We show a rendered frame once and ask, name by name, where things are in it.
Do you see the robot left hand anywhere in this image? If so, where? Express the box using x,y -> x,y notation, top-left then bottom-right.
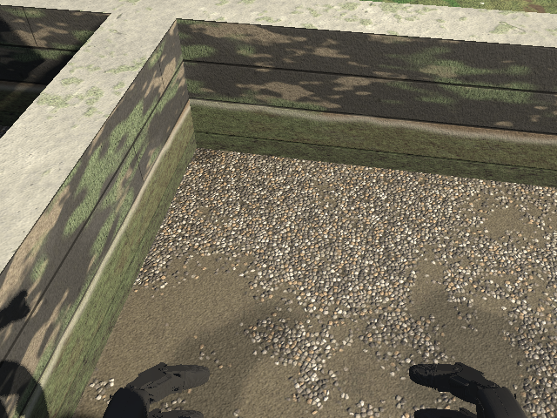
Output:
103,362 -> 210,418

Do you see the robot right hand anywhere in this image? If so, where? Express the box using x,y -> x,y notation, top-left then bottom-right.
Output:
409,362 -> 527,418

